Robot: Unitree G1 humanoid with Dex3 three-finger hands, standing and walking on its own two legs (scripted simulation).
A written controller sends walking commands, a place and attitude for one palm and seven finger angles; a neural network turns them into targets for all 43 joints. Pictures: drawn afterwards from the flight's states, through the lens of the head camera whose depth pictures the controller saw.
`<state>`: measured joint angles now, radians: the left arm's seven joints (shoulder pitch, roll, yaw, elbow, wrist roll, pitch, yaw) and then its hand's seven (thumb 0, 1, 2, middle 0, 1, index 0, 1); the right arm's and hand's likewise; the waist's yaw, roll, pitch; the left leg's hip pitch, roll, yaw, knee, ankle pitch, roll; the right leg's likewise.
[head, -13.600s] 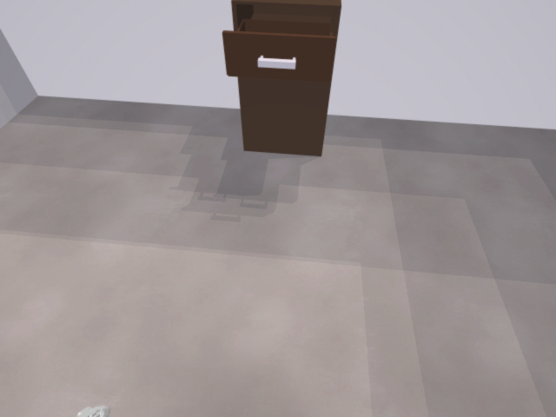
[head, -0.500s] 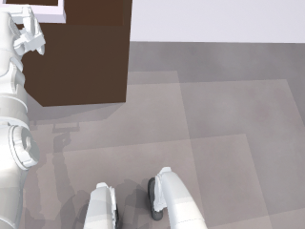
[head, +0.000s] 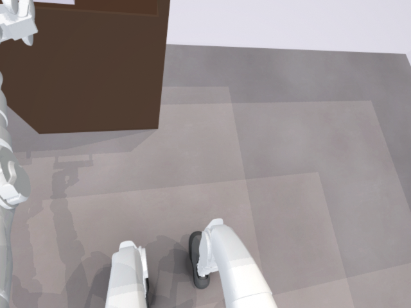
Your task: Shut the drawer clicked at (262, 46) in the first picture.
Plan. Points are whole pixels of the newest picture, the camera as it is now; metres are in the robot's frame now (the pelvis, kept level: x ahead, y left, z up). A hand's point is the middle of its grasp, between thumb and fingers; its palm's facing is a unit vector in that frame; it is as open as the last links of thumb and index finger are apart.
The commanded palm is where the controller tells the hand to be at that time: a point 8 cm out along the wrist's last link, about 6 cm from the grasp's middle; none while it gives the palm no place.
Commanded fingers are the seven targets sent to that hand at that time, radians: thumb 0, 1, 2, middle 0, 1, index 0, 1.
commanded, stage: push the drawer shut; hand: left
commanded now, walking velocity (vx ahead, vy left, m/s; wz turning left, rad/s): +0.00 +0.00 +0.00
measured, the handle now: out of the picture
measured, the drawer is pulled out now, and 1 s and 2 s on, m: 0.00 0.00 0.00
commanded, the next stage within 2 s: pull the fist back off the drawer in 0.06 s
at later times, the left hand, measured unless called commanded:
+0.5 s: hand (24, 13) +0.59 +0.20 +0.07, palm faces -0.01 -1.00 -0.05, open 3.5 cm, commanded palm +0.59 +0.20 +0.07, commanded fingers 0.00 0.90 0.90 -1.40 -1.60 -1.40 -1.60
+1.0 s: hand (34, 20) +0.57 +0.19 +0.07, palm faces +0.01 -1.00 -0.04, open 3.3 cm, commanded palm +0.53 +0.23 +0.08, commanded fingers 0.00 0.90 0.90 -1.40 -1.60 -1.40 -1.60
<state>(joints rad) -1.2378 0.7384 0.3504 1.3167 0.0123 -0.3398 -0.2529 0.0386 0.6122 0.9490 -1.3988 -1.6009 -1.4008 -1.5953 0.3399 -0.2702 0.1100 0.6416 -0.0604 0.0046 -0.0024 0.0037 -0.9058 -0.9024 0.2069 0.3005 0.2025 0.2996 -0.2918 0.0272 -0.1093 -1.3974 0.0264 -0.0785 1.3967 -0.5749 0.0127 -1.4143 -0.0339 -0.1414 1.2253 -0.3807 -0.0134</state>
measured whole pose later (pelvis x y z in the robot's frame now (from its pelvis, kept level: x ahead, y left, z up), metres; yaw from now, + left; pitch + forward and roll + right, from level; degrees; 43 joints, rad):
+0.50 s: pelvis -0.01 +0.01 +0.00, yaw +0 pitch +33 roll -7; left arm -1.25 0.73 0.36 1.29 0.03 -0.31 -0.23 0.10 0.63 0.93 -1.40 -1.60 -1.40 -1.60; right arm 0.39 -0.25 0.11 0.65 -0.07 -0.01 0.02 0.00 -0.91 -0.90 0.21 0.30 0.20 0.30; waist -0.30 0.03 -0.10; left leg -1.41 0.02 -0.07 1.40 -0.56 0.03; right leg -1.43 -0.04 -0.13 1.22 -0.36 0.00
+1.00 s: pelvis +0.04 +0.00 +0.03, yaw -1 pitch +29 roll -4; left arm -0.91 0.53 0.44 1.09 -0.06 -0.42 -0.23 0.02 0.89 0.90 -1.40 -1.60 -1.40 -1.60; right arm 0.33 -0.26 0.06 0.58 -0.04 0.08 0.04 0.00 -0.91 -0.90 0.21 0.30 0.20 0.30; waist -0.21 0.04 -0.12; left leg -1.18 0.04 -0.01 1.27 -0.61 0.02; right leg -1.25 -0.01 -0.07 1.15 -0.42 0.00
